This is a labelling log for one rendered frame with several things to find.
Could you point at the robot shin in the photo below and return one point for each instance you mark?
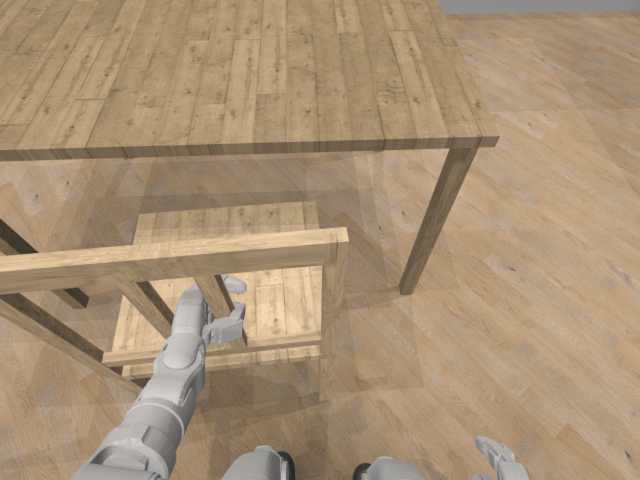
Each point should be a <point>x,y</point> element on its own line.
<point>266,448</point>
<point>381,459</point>

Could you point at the left robot hand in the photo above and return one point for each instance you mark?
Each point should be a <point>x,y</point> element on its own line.
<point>193,313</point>

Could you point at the chair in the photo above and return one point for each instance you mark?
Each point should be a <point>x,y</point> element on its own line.
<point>293,270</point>

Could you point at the left robot shin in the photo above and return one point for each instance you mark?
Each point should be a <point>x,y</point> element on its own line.
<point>266,448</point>

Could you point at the right robot hand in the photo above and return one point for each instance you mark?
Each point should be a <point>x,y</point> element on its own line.
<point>501,458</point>

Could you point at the right robot shin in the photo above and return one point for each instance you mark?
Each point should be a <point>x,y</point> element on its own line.
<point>381,459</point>

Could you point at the left robot forearm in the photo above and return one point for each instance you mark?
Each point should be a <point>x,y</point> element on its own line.
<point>154,426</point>

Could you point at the table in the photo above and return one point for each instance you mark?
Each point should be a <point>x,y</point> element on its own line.
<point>95,79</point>

